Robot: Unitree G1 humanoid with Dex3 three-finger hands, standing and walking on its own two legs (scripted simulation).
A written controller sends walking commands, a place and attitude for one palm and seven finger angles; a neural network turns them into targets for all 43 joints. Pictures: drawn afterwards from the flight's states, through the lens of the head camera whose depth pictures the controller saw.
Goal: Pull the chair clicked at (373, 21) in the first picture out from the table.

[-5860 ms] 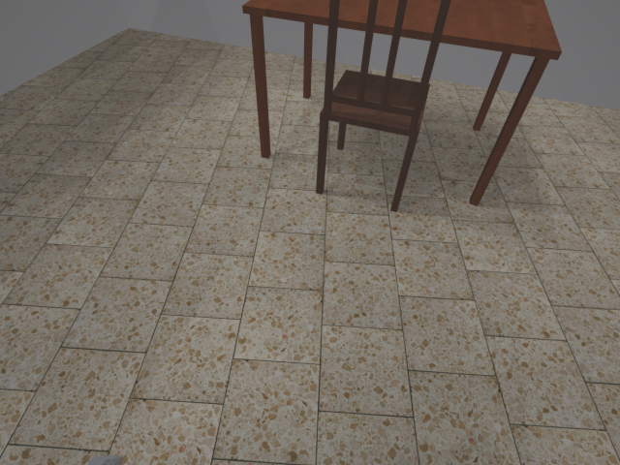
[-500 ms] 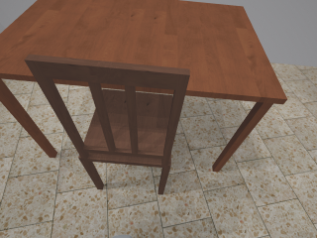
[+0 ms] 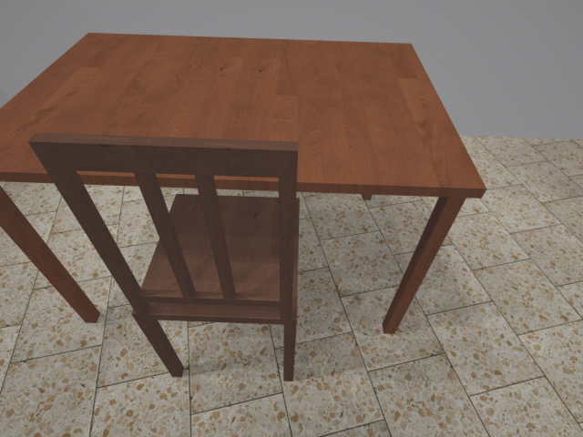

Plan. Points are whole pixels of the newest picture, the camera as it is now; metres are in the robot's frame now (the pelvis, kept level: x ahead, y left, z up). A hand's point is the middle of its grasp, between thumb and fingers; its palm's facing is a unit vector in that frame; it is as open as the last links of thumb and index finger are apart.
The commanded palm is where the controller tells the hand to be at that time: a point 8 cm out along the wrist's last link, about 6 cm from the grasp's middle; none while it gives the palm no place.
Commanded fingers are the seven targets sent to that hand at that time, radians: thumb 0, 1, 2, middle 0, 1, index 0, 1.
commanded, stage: come to a stop and stand still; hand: left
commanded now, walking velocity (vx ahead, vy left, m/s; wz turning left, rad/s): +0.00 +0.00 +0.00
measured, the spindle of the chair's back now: (170, 244) +0.46 +0.25 -0.06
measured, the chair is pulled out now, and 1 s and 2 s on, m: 0.00 0.00 0.00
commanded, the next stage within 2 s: look again from close up in 0.64 s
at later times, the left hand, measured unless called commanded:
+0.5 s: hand out of the picture +0.00 +0.15 -0.18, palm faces +0.07 -0.98 -0.16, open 7.4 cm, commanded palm none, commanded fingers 0.00 0.90 0.90 -0.20 -0.30 -0.20 -0.30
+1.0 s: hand out of the picture +0.04 +0.20 -0.18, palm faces +0.03 -0.97 -0.25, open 7.4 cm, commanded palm none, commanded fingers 0.00 0.90 0.90 -0.20 -0.30 -0.20 -0.30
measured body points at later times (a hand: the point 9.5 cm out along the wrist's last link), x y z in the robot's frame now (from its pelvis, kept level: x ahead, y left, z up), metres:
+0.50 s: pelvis +0.03 +0.00 +0.00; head +0.03 +0.00 +0.45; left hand +0.00 +0.20 -0.17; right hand +0.02 -0.22 -0.17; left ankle +0.07 +0.14 -0.74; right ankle -0.06 -0.09 -0.74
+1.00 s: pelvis +0.03 +0.02 -0.01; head +0.05 +0.01 +0.44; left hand +0.04 +0.25 -0.16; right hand +0.07 -0.21 -0.17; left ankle +0.07 +0.14 -0.74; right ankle -0.06 -0.09 -0.74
